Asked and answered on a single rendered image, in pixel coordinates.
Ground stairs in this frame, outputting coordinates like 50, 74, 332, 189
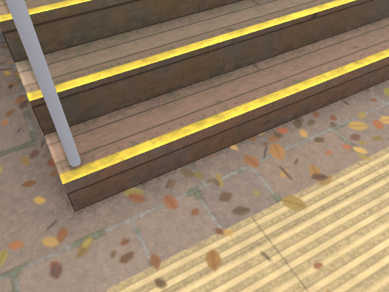
0, 0, 389, 212

